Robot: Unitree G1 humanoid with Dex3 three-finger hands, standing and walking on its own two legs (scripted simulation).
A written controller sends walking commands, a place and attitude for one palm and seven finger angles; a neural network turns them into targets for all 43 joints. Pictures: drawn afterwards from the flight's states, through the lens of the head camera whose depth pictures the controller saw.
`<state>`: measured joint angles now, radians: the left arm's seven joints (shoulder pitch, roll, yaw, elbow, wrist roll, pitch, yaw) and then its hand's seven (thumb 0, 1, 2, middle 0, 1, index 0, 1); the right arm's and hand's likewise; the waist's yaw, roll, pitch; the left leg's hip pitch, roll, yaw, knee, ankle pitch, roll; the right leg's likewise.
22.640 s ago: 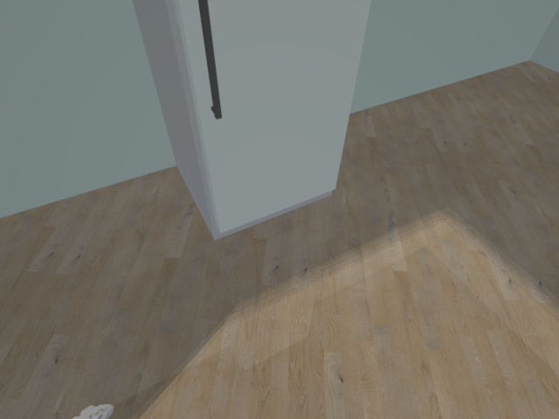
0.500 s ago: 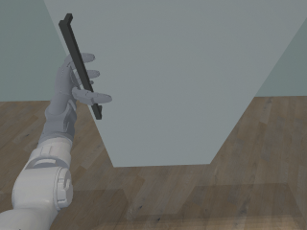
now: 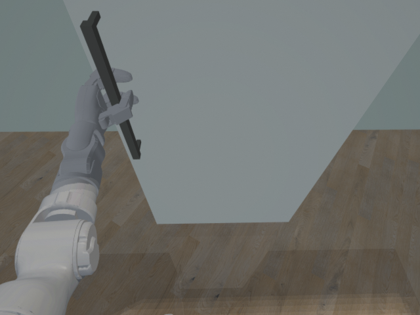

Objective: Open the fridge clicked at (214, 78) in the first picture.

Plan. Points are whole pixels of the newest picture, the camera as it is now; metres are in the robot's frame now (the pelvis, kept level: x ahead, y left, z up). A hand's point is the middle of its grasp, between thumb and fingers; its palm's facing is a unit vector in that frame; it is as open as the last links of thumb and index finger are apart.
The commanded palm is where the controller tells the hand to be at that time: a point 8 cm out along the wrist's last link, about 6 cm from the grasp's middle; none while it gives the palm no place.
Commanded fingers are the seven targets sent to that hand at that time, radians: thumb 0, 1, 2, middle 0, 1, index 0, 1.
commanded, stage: grip the handle and tug to test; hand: left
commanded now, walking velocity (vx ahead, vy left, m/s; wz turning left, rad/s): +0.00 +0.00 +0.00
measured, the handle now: (120, 101) +0.52 +0.18 +0.10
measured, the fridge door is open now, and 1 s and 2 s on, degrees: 0 0 21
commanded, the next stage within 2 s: pull the door a little, standing still in 0.74 s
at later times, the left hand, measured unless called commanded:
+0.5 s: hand (126, 106) +0.47 +0.15 +0.13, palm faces +0.02 -1.00 -0.01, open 5.2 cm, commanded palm +0.43 +0.20 +0.13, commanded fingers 0.00 0.90 0.90 -0.45 -1.40 -0.45 -1.40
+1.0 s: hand (123, 111) +0.46 +0.16 +0.13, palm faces -0.01 -1.00 -0.01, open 5.5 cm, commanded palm +0.42 +0.21 +0.13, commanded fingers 0.00 0.90 0.90 -0.45 -1.40 -0.45 -1.40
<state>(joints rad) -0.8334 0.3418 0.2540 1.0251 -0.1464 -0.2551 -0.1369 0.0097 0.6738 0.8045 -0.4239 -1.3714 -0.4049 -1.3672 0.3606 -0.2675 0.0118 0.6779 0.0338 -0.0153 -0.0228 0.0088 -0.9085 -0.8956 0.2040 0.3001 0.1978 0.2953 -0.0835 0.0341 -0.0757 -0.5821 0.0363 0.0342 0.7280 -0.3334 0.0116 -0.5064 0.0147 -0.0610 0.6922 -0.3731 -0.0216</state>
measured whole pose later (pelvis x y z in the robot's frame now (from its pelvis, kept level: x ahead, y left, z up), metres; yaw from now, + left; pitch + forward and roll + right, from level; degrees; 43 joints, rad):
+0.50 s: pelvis +0.01 +0.00 +0.00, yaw -1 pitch +11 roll -1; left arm -0.78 0.34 0.26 0.97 -0.16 -0.24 -0.13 0.01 0.81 0.84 -0.42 -1.40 -0.40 -1.40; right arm 0.37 -0.27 0.01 0.66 0.04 -0.01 -0.02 0.01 -0.91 -0.90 0.20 0.30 0.20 0.30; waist -0.09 0.04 -0.09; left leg -0.57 0.04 0.04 0.72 -0.34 0.01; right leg -0.50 0.02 -0.05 0.69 -0.38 -0.02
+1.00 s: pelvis +0.04 +0.01 +0.01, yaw -1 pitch +9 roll -1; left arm -0.52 0.27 0.22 0.57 -0.17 -0.08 -0.14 0.02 0.78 0.83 -0.36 -1.39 -0.35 -1.39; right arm 0.30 -0.25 0.00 0.62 0.04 0.01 -0.02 0.01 -0.91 -0.90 0.20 0.30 0.20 0.30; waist -0.04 0.04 -0.10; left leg -0.45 0.03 0.05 0.65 -0.36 0.01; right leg -0.37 0.02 -0.03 0.60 -0.38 -0.01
